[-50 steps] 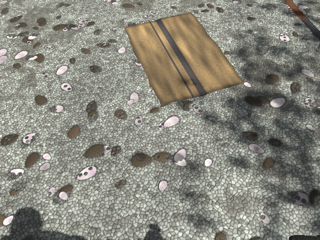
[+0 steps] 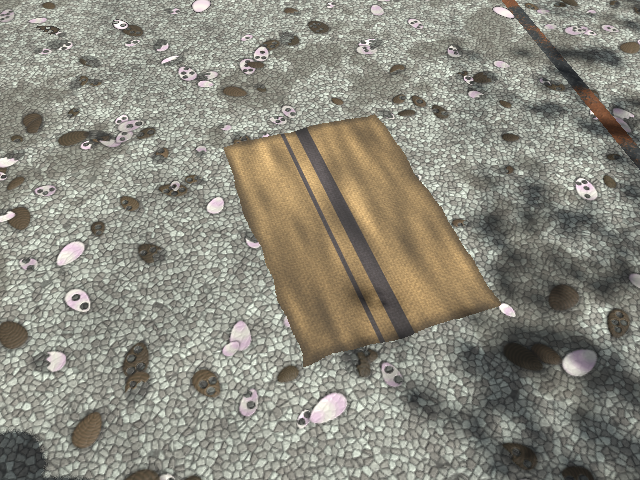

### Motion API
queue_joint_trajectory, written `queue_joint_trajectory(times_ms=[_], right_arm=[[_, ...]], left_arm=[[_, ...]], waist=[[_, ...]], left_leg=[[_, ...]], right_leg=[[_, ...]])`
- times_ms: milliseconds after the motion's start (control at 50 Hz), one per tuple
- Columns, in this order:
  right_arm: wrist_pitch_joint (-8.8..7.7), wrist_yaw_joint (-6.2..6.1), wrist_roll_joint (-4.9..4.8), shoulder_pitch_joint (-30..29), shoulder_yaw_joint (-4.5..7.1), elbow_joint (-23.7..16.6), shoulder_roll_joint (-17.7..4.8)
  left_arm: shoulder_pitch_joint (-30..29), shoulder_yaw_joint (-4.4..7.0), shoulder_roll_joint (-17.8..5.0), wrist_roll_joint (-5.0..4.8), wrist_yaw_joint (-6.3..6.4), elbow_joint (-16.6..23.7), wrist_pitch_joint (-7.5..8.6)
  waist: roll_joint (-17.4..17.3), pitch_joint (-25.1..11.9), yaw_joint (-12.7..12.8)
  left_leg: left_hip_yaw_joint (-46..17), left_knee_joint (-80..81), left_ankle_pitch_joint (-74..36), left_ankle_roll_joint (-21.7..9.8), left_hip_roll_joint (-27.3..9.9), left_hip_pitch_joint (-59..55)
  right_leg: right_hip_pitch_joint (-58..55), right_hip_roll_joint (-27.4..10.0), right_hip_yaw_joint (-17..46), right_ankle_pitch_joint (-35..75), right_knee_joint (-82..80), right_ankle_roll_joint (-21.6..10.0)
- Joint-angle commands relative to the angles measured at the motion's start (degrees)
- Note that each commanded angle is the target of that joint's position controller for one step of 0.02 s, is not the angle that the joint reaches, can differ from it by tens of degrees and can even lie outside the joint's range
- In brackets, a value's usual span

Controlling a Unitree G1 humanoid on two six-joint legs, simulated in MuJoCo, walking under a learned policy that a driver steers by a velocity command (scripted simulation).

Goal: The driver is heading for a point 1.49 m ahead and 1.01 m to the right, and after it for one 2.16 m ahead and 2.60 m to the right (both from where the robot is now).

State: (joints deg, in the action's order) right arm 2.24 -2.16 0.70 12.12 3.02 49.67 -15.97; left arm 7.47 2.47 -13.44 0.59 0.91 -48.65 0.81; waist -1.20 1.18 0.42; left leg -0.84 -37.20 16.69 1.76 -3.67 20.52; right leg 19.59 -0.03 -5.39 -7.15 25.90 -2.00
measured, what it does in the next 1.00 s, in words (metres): steps on the spot, turning right: left foot, then right foot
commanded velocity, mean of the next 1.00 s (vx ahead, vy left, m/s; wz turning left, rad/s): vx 0.01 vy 0.00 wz -0.48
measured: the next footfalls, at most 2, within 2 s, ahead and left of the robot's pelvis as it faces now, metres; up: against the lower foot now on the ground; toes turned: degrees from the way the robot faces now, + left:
left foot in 0.02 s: +0.06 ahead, +0.14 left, +0.00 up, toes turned +1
right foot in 0.34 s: +0.05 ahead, -0.12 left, +0.00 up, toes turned -12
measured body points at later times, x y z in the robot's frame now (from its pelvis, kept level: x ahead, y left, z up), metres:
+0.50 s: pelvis +0.02 -0.03 +0.01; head +0.05 -0.07 +0.45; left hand +0.20 +0.22 -0.09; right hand +0.09 -0.34 -0.12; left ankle +0.02 +0.12 -0.65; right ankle +0.01 -0.11 -0.73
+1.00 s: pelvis +0.04 +0.00 +0.01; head +0.08 +0.00 +0.46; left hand +0.32 +0.18 -0.10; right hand +0.00 -0.32 -0.09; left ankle +0.11 +0.10 -0.73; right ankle -0.04 -0.10 -0.65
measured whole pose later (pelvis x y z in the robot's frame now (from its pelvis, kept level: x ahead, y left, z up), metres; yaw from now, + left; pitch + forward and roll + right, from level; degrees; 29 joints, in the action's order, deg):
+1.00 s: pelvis +0.04 +0.00 +0.01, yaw -33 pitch +1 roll +0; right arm -0.6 -2.1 0.8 7.6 4.2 46.0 -15.6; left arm 9.3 6.0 -20.6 -1.2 1.6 -41.8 -3.2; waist 2.9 3.0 0.1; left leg -0.5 -25.3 12.8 -0.5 -0.2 13.7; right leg 29.4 5.7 6.8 -25.5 63.4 3.0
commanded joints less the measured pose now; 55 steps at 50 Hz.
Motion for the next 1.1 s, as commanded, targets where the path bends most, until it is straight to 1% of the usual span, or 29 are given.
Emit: queue_joint_trajectory(times_ms=[20, 40, 60, 80, 120, 180, 260, 300, 320, 340, 360, 380, 400, 420, 440, 460, 560, 680, 780, 820, 840, 860, 880, 900, 920, 960, 1000, 1060, 1100], right_arm=[[-0.61, 0.03, 1.37, 6.73, 1.49, -1.05, -7.33], [-0.27, -0.73, 0.94, 4.44, 2.55, -1.88, -12.40], [-0.36, -0.57, 0.96, 2.60, 2.47, -1.85, -10.72], [-1.01, -0.61, 1.06, -1.02, 2.46, -3.11, -9.96], [-2.14, -1.31, 0.80, -2.08, 2.84, -3.76, -10.01], [-2.75, -2.20, -0.40, -1.30, 3.01, -3.16, -8.94], [-1.41, -2.31, -0.98, -3.69, 3.91, -2.92, -10.13], [-0.93, -2.07, -1.78, -5.05, 4.19, -2.75, -10.48], [-0.83, -1.80, -2.11, -4.36, 4.14, -2.17, -9.84], [-0.91, -1.22, -1.61, -1.17, 3.84, -0.97, -7.91], [-1.21, -0.63, 1.62, -2.85, 2.31, -3.69, -3.32], [-1.83, -0.78, 0.75, -8.90, 2.47, -6.01, -4.43], [-1.93, -0.86, -0.61, -10.13, 3.03, -6.03, -6.33], [-1.97, -1.10, -0.95, -9.53, 3.34, -5.42, -6.97], [-1.96, -1.67, -0.53, -9.10, 3.64, -4.43, -7.46], [-1.95, -2.03, -0.25, -8.81, 3.91, -4.47, -8.02], [-2.51, -1.63, -0.72, -8.40, 3.47, -4.81, -5.41], [-3.05, -0.81, -0.88, -10.08, 3.29, -5.75, -5.62], [-4.61, 0.48, -1.34, -8.24, 3.34, -5.99, -6.50], [-5.16, 1.12, -1.45, -4.61, 3.49, -5.10, -6.64], [-5.22, 1.26, -1.24, -2.63, 3.88, -4.50, -7.84], [-4.86, 0.99, -0.24, -1.62, 4.58, -4.72, -11.54], [-4.08, 0.75, 1.38, -3.23, 4.96, -5.16, -15.10], [-4.15, 0.63, 1.92, -4.85, 4.32, -6.65, -12.17], [-4.13, 0.29, 1.39, -7.65, 3.40, -7.90, -9.00], [-3.78, -0.14, -0.17, -10.15, 2.67, -8.69, -6.93], [-3.24, -0.57, -0.20, -8.63, 2.40, -8.41, -7.29], [-2.52, -1.08, 0.21, -4.64, 2.87, -7.84, -9.03], [-2.22, -0.85, 0.00, -4.69, 3.40, -8.11, -10.62]], left_arm=[[-1.52, 0.47, -4.98, -0.88, -0.58, 1.95, 0.27], [0.39, 0.52, -3.91, -0.33, -0.89, 2.50, 0.53], [-1.76, 1.01, -5.52, -0.69, -0.48, 3.11, 0.28], [-2.99, 1.92, -7.84, -0.94, -0.19, 3.24, -0.17], [-2.55, 2.96, -8.40, -1.09, 0.30, 3.10, -1.23], [-0.65, 3.13, -5.83, -1.72, 0.19, 3.46, -1.97], [-1.31, 2.91, -5.17, -2.31, -0.95, 4.77, -2.50], [1.29, 3.34, -5.82, -2.22, -1.88, 4.50, -3.00], [3.35, 3.80, -6.42, -1.93, -2.02, 3.87, -3.21], [4.50, 4.83, -9.15, -1.58, -1.62, 4.02, -3.25], [6.12, 6.63, -17.47, -1.08, -0.44, 5.11, -3.26], [9.25, 5.79, -16.85, 1.12, -1.24, 5.62, -1.90], [7.21, 5.42, -15.64, 1.11, -1.44, 6.01, -0.53], [4.05, 5.18, -14.36, -0.04, -1.00, 6.38, 0.29], [1.71, 4.76, -12.96, -0.99, -0.50, 6.90, 0.38], [0.37, 4.44, -12.25, -1.56, -0.03, 7.16, 0.19], [2.16, 4.34, -12.54, -1.37, 1.20, 7.46, -0.69], [0.78, 4.69, -13.63, -1.18, 1.35, 8.43, -1.59], [-0.67, 4.62, -13.72, -1.37, 1.10, 9.65, -2.45], [-2.31, 4.35, -13.39, -1.94, 1.35, 10.42, -3.02], [-2.05, 4.04, -12.53, -2.20, 1.59, 10.77, -3.29], [0.71, 3.29, -9.67, -1.84, 1.57, 10.93, -3.33], [3.01, 3.49, -9.28, -2.22, 1.40, 12.11, -2.82], [3.38, 4.84, -14.41, -1.27, 1.06, 11.50, -2.20], [3.96, 5.84, -16.59, -1.72, 0.83, 10.35, -2.37], [5.08, 5.67, -14.09, -1.56, 1.05, 8.74, -3.69], [3.58, 4.88, -11.52, -2.07, 0.57, 9.98, -4.13], [-0.67, 3.96, -9.95, -2.21, 0.19, 12.85, -3.79], [-1.20, 3.39, -9.21, -1.89, -0.40, 13.92, -3.66]], waist=[[2.47, -3.39, -2.98], [-7.76, -2.05, 0.69], [-13.03, -1.64, -0.44], [-12.65, 0.56, -0.55], [-13.64, 0.70, -1.77], [-7.56, -2.23, -1.71], [-8.89, -5.16, -2.27], [-8.40, -5.72, -0.48], [-6.75, -6.13, 0.38], [0.87, -6.42, 0.09], [19.70, -6.30, -0.90], [15.45, -10.74, 3.58], [9.60, -8.58, 2.73], [7.25, -6.60, 1.15], [5.17, -6.01, 0.41], [5.70, -5.72, -0.32], [6.79, -6.74, -0.12], [8.89, -4.47, 0.75], [9.70, -5.51, 0.39], [9.48, -6.18, -2.05], [8.26, -6.53, -2.79], [-1.04, -8.60, -1.08], [-14.79, -6.12, 1.83], [-12.23, -5.98, 1.03], [-7.97, -4.95, 1.74], [-6.00, -2.73, 1.84], [-6.81, -1.34, 0.59], [-8.41, -2.46, -2.50], [-8.70, -3.70, -2.94]], left_leg=[[-3.59, 14.08, -8.67, -3.88, -3.06, -15.92], [-8.87, 16.31, -7.23, -7.69, -9.82, -12.51], [-11.89, 21.07, 3.31, -11.09, -12.41, -3.13], [-11.27, 22.03, 6.05, -10.89, -11.75, -1.60], [-10.84, 20.62, -7.86, -11.77, -14.26, -5.45], [-8.67, 16.36, -27.78, -13.40, -16.66, -14.37], [-2.74, 13.84, -31.55, -11.60, -15.11, -15.42], [-0.10, 10.71, -28.49, -9.52, -14.39, -13.87], [1.83, 7.28, -23.97, -7.27, -13.19, -11.52], [6.25, -1.33, -13.27, -3.01, -9.83, -5.33], [10.29, -19.76, 17.59, 3.46, -1.09, 13.08], [-0.34, -30.11, 25.27, 3.29, 3.11, 16.74], [-2.82, -34.05, 21.75, 2.56, 1.99, 18.99], [-3.58, -33.17, 16.27, 1.90, 0.99, 19.95], [-4.00, -31.30, 12.20, 1.76, 0.29, 20.03], [-4.41, -29.62, 9.32, 1.90, 0.16, 18.27], [-4.17, -19.64, 3.46, 3.11, 2.96, 15.27], [-5.15, -7.67, 2.27, 3.82, 4.55, 8.55], [-5.25, 1.19, 3.57, 2.50, 5.92, 2.25], [-4.13, 11.91, -2.89, 1.26, 6.07, -4.53], [-4.79, 17.56, -9.53, 0.12, 3.69, -10.18], [-13.94, 19.05, -15.34, -3.85, -7.12, -17.54], [-27.07, 20.02, -27.59, -13.64, -17.22, -18.89], [-29.44, 20.41, -27.47, -18.43, -21.65, -15.28], [-23.07, 19.68, -24.79, -16.70, -18.07, -13.43], [-14.03, 19.10, -18.85, -12.38, -11.76, -12.74], [-8.84, 19.87, -19.85, -12.56, -9.63, -12.16], [-7.16, 19.97, -21.56, -14.21, -11.19, -18.18], [-5.40, 19.44, -22.85, -14.45, -12.24, -18.60]], right_leg=[[6.83, -7.18, 9.87, -15.22, -5.32, -2.74], [8.22, -1.52, 4.43, -16.21, 0.83, 0.76], [2.69, 0.62, 2.19, -14.44, 5.93, 2.05], [2.52, 1.06, 2.48, -13.29, 11.54, 1.90], [8.19, 1.05, 3.37, -19.07, 21.69, 1.66], [13.85, -1.56, 6.07, -23.48, 27.55, 2.67], [6.34, -0.82, 1.75, -16.39, 16.96, 3.20], [0.10, 0.68, -0.66, -8.72, 7.75, 1.62], [-5.00, 2.02, -0.97, -3.55, 2.26, 0.10], [-12.18, -0.61, 5.65, 7.50, -2.93, -2.43], [-21.71, -16.48, 28.74, 33.11, -3.91, -10.75], [-19.68, -22.33, 36.74, 32.18, -5.73, -20.01], [-19.29, -20.08, 32.67, 28.60, -6.01, -19.22], [-18.04, -16.71, 28.09, 24.31, -5.58, -15.72], [-17.16, -14.62, 25.90, 20.99, -5.52, -12.92], [-15.30, -13.38, 24.66, 20.51, -5.78, -11.85], [-15.57, -10.78, 24.46, 15.92, -6.65, -11.62], [-9.68, -9.05, 29.19, 2.48, -7.76, -11.45], [-10.34, -8.32, 34.54, 8.97, -4.64, -10.81], [-9.48, -6.20, 34.67, 11.31, -1.77, -8.64], [-6.71, -3.89, 33.25, 7.44, 0.59, -6.23], [-0.13, 1.08, 26.97, -7.60, 10.48, -2.92], [12.20, 10.66, 16.33, -29.26, 20.73, 0.33], [13.89, 5.85, 15.80, -30.35, 34.16, 2.70], [13.23, 4.17, 15.52, -25.84, 39.08, 3.63], [14.70, 3.34, 13.81, -18.93, 43.79, 5.67], [15.03, 2.66, 10.83, -15.90, 42.67, 6.90], [16.19, 0.08, 8.55, -14.92, 33.81, 8.10], [12.60, -1.58, 7.07, -15.57, 27.83, 7.95]])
